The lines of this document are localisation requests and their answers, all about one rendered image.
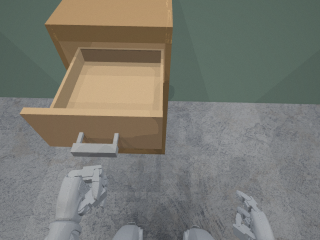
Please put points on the cabinet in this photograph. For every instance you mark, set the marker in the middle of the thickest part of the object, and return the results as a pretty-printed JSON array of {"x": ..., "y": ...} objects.
[{"x": 131, "y": 24}]

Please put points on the robot thigh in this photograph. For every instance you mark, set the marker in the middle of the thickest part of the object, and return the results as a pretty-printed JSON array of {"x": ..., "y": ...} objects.
[
  {"x": 196, "y": 234},
  {"x": 129, "y": 232}
]

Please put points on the robot right hand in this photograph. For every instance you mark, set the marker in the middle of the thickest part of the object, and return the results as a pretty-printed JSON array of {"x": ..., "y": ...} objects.
[{"x": 256, "y": 226}]

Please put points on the robot left forearm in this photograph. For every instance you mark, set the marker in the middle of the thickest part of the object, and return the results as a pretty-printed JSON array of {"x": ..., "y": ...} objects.
[{"x": 64, "y": 230}]

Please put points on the drawer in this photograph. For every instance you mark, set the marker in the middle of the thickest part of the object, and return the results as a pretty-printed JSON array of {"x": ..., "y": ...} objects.
[{"x": 106, "y": 91}]

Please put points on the handle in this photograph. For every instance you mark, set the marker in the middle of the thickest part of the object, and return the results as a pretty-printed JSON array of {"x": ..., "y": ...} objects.
[{"x": 80, "y": 149}]

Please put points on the right robot thigh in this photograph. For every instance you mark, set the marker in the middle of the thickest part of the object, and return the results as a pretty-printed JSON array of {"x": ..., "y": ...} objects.
[{"x": 196, "y": 234}]

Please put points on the left robot thigh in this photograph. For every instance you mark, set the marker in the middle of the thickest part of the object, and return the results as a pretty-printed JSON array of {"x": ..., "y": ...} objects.
[{"x": 129, "y": 232}]

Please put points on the robot left hand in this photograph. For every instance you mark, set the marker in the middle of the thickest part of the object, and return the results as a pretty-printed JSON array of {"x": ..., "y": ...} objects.
[{"x": 88, "y": 182}]

